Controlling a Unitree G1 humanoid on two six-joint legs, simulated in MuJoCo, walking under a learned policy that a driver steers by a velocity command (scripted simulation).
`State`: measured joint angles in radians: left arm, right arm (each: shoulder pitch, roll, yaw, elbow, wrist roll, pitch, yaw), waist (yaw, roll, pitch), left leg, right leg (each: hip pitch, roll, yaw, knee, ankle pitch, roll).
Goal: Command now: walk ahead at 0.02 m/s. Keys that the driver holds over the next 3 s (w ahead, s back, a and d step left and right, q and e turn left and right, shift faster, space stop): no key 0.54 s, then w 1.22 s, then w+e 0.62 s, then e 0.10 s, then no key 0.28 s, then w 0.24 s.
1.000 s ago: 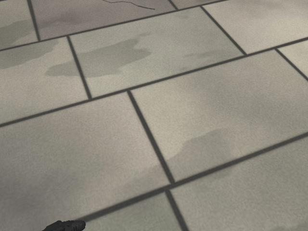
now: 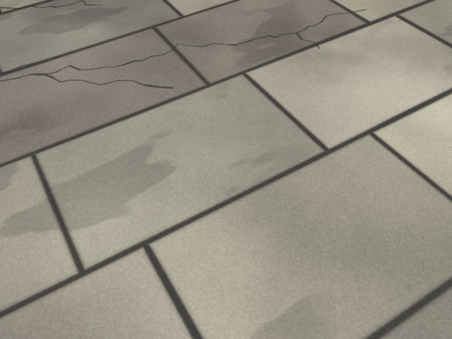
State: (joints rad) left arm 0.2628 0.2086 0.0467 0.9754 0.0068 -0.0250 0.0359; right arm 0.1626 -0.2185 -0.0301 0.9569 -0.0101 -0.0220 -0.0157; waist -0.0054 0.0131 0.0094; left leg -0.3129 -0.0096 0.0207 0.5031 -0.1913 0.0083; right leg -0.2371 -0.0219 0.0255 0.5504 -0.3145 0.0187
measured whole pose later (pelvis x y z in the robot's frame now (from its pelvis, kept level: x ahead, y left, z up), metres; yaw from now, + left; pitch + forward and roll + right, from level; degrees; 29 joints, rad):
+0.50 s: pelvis +0.02 -0.01 +0.00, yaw +1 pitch -1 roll +0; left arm 0.24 0.19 0.03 1.06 0.00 -0.02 0.04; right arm 0.15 -0.21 -0.04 1.07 0.00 0.01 -0.04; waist 0.00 0.01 0.04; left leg -0.26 0.01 0.00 0.53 -0.24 -0.01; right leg -0.15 0.00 0.00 0.52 -0.34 0.00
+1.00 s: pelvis +0.13 +0.03 +0.01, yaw +1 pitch +1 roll +0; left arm 0.18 0.25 0.07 0.98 -0.03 -0.09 0.00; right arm 0.42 -0.18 -0.03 1.11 0.00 -0.10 0.01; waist -0.05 -0.02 -0.01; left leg -0.05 -0.03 0.06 0.31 -0.27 0.05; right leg -0.58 -0.08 -0.01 1.08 -0.20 -0.06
